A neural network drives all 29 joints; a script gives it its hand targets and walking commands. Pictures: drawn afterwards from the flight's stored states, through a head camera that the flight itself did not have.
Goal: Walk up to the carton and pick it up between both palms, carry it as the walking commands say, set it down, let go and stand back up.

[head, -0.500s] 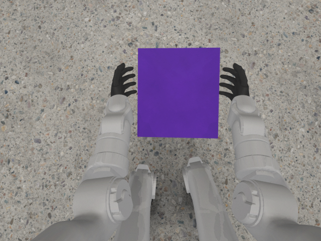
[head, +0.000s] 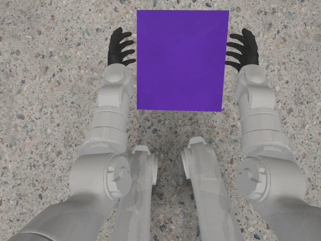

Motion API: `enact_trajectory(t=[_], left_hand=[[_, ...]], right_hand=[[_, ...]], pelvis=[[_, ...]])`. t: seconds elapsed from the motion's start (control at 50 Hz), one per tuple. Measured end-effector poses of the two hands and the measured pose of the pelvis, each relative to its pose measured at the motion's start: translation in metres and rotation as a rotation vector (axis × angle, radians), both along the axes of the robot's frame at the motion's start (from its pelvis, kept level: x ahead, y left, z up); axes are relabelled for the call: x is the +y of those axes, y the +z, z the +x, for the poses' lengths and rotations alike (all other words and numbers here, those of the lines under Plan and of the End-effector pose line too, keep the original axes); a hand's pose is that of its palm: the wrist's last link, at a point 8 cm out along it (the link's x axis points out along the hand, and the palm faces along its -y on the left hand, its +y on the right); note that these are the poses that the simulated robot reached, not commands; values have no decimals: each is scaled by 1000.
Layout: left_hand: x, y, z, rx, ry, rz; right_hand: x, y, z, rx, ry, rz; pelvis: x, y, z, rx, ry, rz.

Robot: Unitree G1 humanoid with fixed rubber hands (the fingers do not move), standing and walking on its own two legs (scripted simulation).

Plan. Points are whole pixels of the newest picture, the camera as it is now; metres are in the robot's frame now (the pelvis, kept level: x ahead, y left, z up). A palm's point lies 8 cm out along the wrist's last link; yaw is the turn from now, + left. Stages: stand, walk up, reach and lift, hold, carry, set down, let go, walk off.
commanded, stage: set down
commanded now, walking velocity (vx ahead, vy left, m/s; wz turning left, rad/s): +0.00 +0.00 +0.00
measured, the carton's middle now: (179, 65) +0.51 -0.07 -0.19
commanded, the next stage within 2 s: none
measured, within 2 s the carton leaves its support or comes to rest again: neither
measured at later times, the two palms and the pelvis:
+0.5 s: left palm (125, 67) +0.52 +0.07 -0.18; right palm (234, 68) +0.48 -0.22 -0.18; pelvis -0.01 +0.00 -0.06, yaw +0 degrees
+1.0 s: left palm (130, 71) +0.53 +0.08 -0.26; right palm (226, 70) +0.50 -0.22 -0.26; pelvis +0.00 +0.00 -0.10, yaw +1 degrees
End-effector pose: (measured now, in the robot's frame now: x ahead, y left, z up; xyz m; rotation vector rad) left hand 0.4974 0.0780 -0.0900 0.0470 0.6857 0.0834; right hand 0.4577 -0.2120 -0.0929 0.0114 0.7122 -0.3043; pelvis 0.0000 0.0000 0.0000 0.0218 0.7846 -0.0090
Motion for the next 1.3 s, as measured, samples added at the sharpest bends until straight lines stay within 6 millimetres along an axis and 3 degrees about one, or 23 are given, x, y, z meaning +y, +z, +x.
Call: enact_trajectory(t=[0.82, 1.3], left_hand=[[-6, -143, 33, 48, -35, 7], [1, -198, 40, 106, -84, -5]], right_hand=[[-11, -146, 34, 57, 60, -2], [-11, -197, 42, 108, 102, 28]], pelvis=[[-3, -87, -7, -32, 22, 0], [-3, -112, 4, -111, 34, -14]])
